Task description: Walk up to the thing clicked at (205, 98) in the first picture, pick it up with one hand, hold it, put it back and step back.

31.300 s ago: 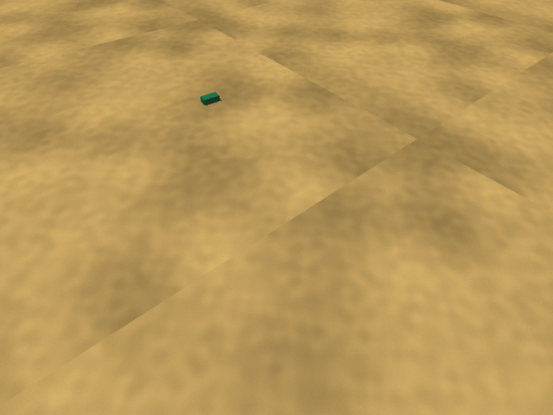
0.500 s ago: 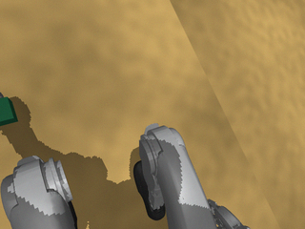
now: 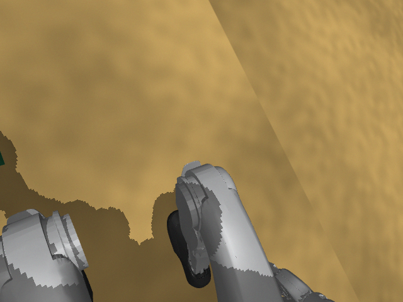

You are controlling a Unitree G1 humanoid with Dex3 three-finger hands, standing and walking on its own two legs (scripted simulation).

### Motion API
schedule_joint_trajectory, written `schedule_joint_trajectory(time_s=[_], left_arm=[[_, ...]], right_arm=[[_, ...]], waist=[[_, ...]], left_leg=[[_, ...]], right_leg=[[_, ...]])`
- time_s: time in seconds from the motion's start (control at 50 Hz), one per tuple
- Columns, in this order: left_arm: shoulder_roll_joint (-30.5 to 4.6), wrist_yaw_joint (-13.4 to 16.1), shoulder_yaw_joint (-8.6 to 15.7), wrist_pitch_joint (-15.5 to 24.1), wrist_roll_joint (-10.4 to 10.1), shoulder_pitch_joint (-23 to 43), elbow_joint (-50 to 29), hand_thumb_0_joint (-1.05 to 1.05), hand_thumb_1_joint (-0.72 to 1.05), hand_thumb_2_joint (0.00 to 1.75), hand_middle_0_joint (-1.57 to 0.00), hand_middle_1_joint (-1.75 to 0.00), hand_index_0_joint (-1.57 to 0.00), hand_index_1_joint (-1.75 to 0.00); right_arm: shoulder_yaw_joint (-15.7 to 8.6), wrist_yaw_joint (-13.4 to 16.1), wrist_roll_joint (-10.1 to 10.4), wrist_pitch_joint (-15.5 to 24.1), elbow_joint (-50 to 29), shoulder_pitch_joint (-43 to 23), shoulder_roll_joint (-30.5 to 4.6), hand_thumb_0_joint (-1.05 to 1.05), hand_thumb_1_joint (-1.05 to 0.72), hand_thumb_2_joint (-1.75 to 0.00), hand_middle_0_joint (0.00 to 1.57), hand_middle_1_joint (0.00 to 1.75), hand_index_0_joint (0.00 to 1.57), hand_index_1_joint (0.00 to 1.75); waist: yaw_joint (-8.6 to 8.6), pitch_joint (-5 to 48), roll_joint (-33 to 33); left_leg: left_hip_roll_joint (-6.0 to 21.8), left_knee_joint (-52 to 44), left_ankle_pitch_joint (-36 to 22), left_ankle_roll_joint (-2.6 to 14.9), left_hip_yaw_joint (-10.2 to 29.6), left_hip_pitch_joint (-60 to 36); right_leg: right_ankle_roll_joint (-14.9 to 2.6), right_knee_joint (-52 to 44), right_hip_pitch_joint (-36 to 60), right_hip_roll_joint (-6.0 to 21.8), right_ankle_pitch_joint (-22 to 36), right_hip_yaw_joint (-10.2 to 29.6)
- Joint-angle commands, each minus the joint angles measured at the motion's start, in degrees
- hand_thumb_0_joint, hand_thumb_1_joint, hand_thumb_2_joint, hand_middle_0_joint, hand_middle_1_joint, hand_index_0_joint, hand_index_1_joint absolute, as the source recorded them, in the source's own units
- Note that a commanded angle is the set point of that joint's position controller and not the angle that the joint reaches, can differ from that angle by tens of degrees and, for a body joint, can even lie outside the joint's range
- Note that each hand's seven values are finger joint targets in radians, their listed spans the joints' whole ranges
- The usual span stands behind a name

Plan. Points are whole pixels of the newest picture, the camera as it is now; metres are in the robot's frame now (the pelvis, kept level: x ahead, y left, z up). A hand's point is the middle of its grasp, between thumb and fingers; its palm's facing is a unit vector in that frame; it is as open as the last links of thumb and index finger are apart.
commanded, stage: rest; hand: left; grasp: from above
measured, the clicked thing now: out of the picture +0.43 +0.31 -0.27
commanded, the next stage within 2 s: open in 0.18 s
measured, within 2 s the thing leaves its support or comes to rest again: neither
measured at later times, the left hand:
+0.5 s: hand out of the picture +0.42 +0.31 -0.24, palm faces -0.45 -0.16 -0.88, open 9.1 cm
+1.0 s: hand out of the picture +0.42 +0.31 -0.24, palm faces -0.45 -0.16 -0.88, open 12.7 cm
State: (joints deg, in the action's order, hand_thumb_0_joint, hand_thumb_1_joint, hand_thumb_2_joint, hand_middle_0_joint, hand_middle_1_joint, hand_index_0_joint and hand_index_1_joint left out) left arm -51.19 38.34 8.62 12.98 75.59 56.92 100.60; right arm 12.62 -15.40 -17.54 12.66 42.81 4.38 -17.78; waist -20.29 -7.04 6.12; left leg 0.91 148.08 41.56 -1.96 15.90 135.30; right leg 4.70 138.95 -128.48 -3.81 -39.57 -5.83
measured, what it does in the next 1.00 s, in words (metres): stands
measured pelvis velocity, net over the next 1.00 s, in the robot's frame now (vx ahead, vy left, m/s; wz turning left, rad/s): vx -0.01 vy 0.00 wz -0.02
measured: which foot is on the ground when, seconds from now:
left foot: down 0.00-1.00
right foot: down 0.00-1.00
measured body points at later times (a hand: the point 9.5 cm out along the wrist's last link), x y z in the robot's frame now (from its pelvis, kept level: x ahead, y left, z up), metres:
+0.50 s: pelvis +0.00 +0.00 +0.00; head +0.25 +0.13 +0.35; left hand +0.44 +0.31 -0.19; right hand +0.06 -0.25 -0.06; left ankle +0.06 +0.13 -0.26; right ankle +0.11 -0.13 -0.26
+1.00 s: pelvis -0.01 +0.00 +0.00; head +0.25 +0.13 +0.34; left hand +0.44 +0.31 -0.19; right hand +0.05 -0.25 -0.06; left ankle +0.06 +0.13 -0.26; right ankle +0.11 -0.13 -0.26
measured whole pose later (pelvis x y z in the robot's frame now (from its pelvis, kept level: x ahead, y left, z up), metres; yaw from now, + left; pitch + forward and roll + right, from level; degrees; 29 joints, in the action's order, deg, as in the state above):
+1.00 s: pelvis -0.01 +0.00 +0.00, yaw -1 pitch +25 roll -15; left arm -54.3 37.8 6.2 12.6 73.4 58.3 102.3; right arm 16.0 -16.9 -17.5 15.5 41.0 4.0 -19.3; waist -21.3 -9.4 7.4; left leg 1.1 148.3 41.2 -1.3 17.1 134.4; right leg 5.1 137.7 -126.8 -4.2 -38.6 -7.0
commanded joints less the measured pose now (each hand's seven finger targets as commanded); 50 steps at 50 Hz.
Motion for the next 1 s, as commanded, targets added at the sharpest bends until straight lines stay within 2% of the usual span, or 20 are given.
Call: schedule_joint_trajectory(time_s=[0.0, 0.02, 0.06, 0.1, 0.26, 0.34, 0.36, 0.38, 0.4, 0.44, 0.46, 0.54, 0.58, 0.62, 0.66, 0.74, 0.78, 0.84, 0.9, 0.98], left_arm=[[-12.7, 2.4, 0.6, -0.4, -0.9, 15.8, -4.7, 0.00, 0.86, 0.49, -1.19, -0.39, -1.20, -0.38], [-13.0, 2.5, 0.8, -0.5, -1.0, 15.2, -5.1, 0.00, 0.84, 0.52, -1.19, -0.38, -1.19, -0.38], [-12.0, 2.3, -0.9, -0.3, -1.1, 16.3, -5.8, 0.00, 0.82, 0.52, -1.18, -0.38, -1.18, -0.38], [-13.9, 2.3, 0.2, -0.5, -1.0, 15.2, -4.7, 0.00, 0.83, 0.51, -1.18, -0.39, -1.18, -0.38], [-13.0, 2.6, -1.5, 0.0, -1.2, 15.5, -3.7, 0.00, 0.81, 0.50, -1.16, -0.40, -1.16, -0.39], [-13.2, 2.4, -1.4, 0.1, -1.2, 15.5, -3.3, 0.00, 0.49, 0.46, -0.84, -0.42, -0.84, -0.41], [-12.4, 2.3, -2.3, 0.1, -1.3, 15.9, -2.9, 0.00, 0.41, 0.45, -0.77, -0.42, -0.78, -0.41], [-13.0, 2.4, -2.2, 0.1, -1.5, 16.3, -3.6, 0.00, 0.33, 0.45, -0.71, -0.42, -0.72, -0.42], [-14.0, 2.6, -1.7, 0.2, -1.5, 16.7, -3.8, 0.00, 0.25, 0.44, -0.66, -0.45, -0.68, -0.43], [-13.7, 2.8, -1.5, 0.1, -1.5, 16.1, -3.5, 0.00, 0.10, 0.48, -0.60, -0.48, -0.61, -0.47], [-12.5, 2.6, -2.9, 0.1, -1.4, 16.3, -3.4, 0.00, 0.06, 0.51, -0.58, -0.48, -0.59, -0.48], [-13.6, 2.9, -1.9, 0.0, -1.4, 16.5, -3.7, 0.00, -0.03, 0.58, -0.51, -0.55, -0.51, -0.55], [-12.9, 2.9, -2.5, 0.0, -1.3, 15.9, -3.5, 0.00, -0.09, 0.63, -0.47, -0.58, -0.46, -0.59], [-12.9, 2.7, -2.4, -0.2, -1.6, 15.8, -2.8, 0.00, -0.11, 0.65, -0.43, -0.63, -0.43, -0.63], [-14.7, 2.9, -1.4, -0.2, -1.6, 16.6, -4.4, 0.00, -0.15, 0.68, -0.41, -0.64, -0.40, -0.65], [-13.3, 2.4, -2.4, -0.7, -1.8, 15.5, -2.9, 0.00, -0.21, 0.72, -0.35, -0.71, -0.35, -0.71], [-14.5, 2.4, -1.8, -0.5, -2.0, 16.5, -4.5, 0.00, -0.26, 0.77, -0.31, -0.73, -0.31, -0.74], [-13.9, 2.0, -1.8, -0.7, -2.5, 14.5, -3.3, 0.00, -0.30, 0.81, -0.28, -0.77, -0.27, -0.78], [-14.5, 1.7, -2.0, -0.3, -3.1, 15.8, -4.2, 0.00, -0.34, 0.84, -0.24, -0.81, -0.23, -0.82], [-14.9, 1.2, -2.2, 0.1, -2.8, 15.6, -4.5, 0.00, -0.34, 0.84, -0.23, -0.84, -0.23, -0.84]], right_arm=[[-4.9, -0.1, 0.0, 0.6, 0.3, 9.6, -18.2, 0.00, -0.90, -0.90, 0.20, 0.30, 0.20, 0.30], [-5.0, -0.2, 0.1, 0.7, 0.6, 9.9, -18.5, 0.00, -0.90, -0.90, 0.20, 0.30, 0.20, 0.30], [-4.9, -0.4, 0.1, 1.2, -0.2, 8.7, -18.7, 0.00, -0.90, -0.90, 0.20, 0.30, 0.20, 0.30], [-4.8, -0.4, 0.5, 1.3, -0.1, 9.4, -19.3, 0.00, -0.90, -0.90, 0.20, 0.30, 0.20, 0.30], [-4.0, -0.6, 0.2, 1.8, 0.0, 8.4, -19.5, 0.00, -0.90, -0.90, 0.20, 0.30, 0.20, 0.30], [-3.2, -1.0, 0.0, 2.3, -0.6, 9.2, -19.6, 0.00, -0.89, -0.90, 0.20, 0.30, 0.20, 0.30], [-2.9, -1.1, 0.2, 2.5, -0.5, 8.4, -19.3, 0.00, -0.89, -0.90, 0.20, 0.30, 0.20, 0.30], [-3.6, -1.0, 0.3, 2.6, -0.5, 8.1, -20.2, 0.00, -0.89, -0.90, 0.20, 0.30, 0.20, 0.30], [-3.1, -1.0, 0.3, 2.6, -0.5, 7.9, -19.7, 0.00, -0.89, -0.90, 0.20, 0.30, 0.20, 0.30], [-3.4, -1.0, 0.1, 2.3, -0.9, 8.5, -20.2, 0.00, -0.89, -0.90, 0.20, 0.30, 0.20, 0.30], [-3.5, -1.0, 0.2, 2.5, -1.1, 7.7, -20.2, 0.00, -0.89, -0.90, 0.20, 0.30, 0.20, 0.30], [-3.2, -1.1, 0.3, 2.8, -0.9, 8.7, -20.0, 0.00, -0.89, -0.90, 0.20, 0.30, 0.20, 0.30], [-2.8, -1.2, 0.1, 2.8, -0.7, 7.8, -19.8, 0.00, -0.89, -0.90, 0.20, 0.30, 0.20, 0.30], [-2.7, -1.3, 0.0, 2.9, -0.9, 8.0, -19.9, 0.00, -0.89, -0.90, 0.20, 0.30, 0.20, 0.30], [-2.9, -1.2, 0.0, 2.7, -0.6, 8.3, -20.4, 0.00, -0.89, -0.90, 0.20, 0.30, 0.20, 0.30], [-2.9, -1.5, -0.1, 2.8, -1.4, 8.3, -20.5, 0.00, -0.89, -0.90, 0.20, 0.30, 0.20, 0.30], [-2.3, -1.4, 0.2, 2.9, -0.9, 8.7, -20.2, 0.00, -0.89, -0.90, 0.20, 0.30, 0.20, 0.30], [-2.6, -1.2, 0.4, 2.7, -1.0, 8.9, -20.0, 0.00, -0.89, -0.90, 0.20, 0.30, 0.20, 0.30], [-2.3, -1.1, 0.4, 2.8, -1.2, 8.7, -20.1, 0.00, -0.89, -0.90, 0.20, 0.30, 0.20, 0.30], [-2.4, -1.0, 0.6, 3.0, -1.8, 8.8, -20.6, 0.00, -0.89, -0.90, 0.20, 0.30, 0.20, 0.30]], waist=[[-2.59, 35.3, -26.8], [-2.46, 36.2, -27.5], [-2.55, 36.5, -28.5], [-2.64, 35.6, -27.0], [-3.20, 34.1, -25.9], [-3.71, 34.0, -26.6], [-3.84, 32.8, -26.1], [-3.54, 32.8, -27.1], [-3.34, 32.6, -26.9], [-3.37, 33.1, -27.0], [-3.82, 32.7, -26.4], [-3.71, 33.3, -27.6], [-3.73, 33.9, -27.8], [-3.95, 32.1, -27.7], [-3.29, 33.9, -29.3], [-4.02, 32.9, -28.4], [-3.75, 34.0, -28.4], [-3.44, 33.9, -27.6], [-3.82, 33.0, -27.0], [-3.96, 32.3, -27.3]], left_leg=[[1.2, -14.8, -11.2, 2.15, -8.6, -27.2], [1.3, -15.4, -12.0, 1.95, -8.4, -28.3], [1.4, -15.0, -12.4, 1.95, -8.4, -28.7], [1.4, -14.7, -12.3, 2.19, -8.3, -27.7], [1.5, -14.8, -10.7, 2.15, -7.8, -26.7], [1.5, -14.8, -12.2, 2.11, -7.5, -27.9], [1.6, -14.6, -11.4, 2.01, -7.3, -27.3], [1.5, -15.2, -10.7, 1.91, -7.4, -27.6], [1.6, -15.6, -9.8, 1.85, -7.0, -26.9], [1.7, -16.1, -9.9, 1.81, -6.8, -27.4], [1.7, -15.3, -9.4, 1.92, -7.1, -27.0], [1.7, -15.4, -10.3, 1.80, -7.0, -28.1], [1.9, -15.8, -11.2, 1.49, -6.4, -28.7], [1.8, -16.1, -10.4, 1.49, -6.5, -27.8], [1.8, -16.8, -11.0, 1.30, -6.2, -28.9], [1.8, -15.5, -11.5, 1.66, -7.0, -28.0], [1.8, -15.1, -12.8, 1.69, -7.0, -28.2], [1.9, -15.6, -12.5, 1.66, -7.0, -28.1], [1.9, -15.5, -11.0, 1.84, -6.9, -27.0], [1.8, -15.9, -10.2, 1.75, -6.9, -27.6]], right_leg=[[-5.17, -11.6, 17.8, -1.3, 15.1, -9.6], [-5.32, -11.5, 18.3, -1.4, 15.5, -9.6], [-5.33, -11.5, 18.6, -1.6, 16.1, -9.4], [-5.09, -11.9, 19.0, -1.6, 16.1, -9.5], [-4.99, -12.3, 18.8, -1.8, 14.7, -9.8], [-4.87, -11.9, 19.0, -1.7, 16.3, -10.3], [-4.83, -11.5, 18.4, -1.5, 15.6, -10.3], [-5.01, -11.6, 17.8, -1.6, 14.8, -10.1], [-5.06, -12.0, 17.9, -1.7, 13.8, -10.3], [-5.21, -12.1, 18.2, -1.8, 13.9, -10.3], [-5.05, -11.9, 17.9, -1.8, 13.9, -10.1], [-5.05, -11.8, 18.0, -1.6, 14.4, -10.3], [-5.13, -11.4, 18.2, -1.8, 15.4, -10.5], [-5.01, -11.7, 18.0, -1.6, 14.8, -10.5], [-5.26, -11.7, 18.2, -1.7, 14.8, -10.6], [-5.00, -12.0, 18.9, -1.8, 16.0, -10.3], [-4.91, -12.0, 19.7, -1.8, 17.1, -10.2], [-5.06, -12.4, 20.4, -2.0, 16.5, -10.1], [-5.03, -12.7, 20.1, -1.8, 15.3, -10.1], [-5.04, -12.6, 19.3, -1.7, 14.5, -10.2]])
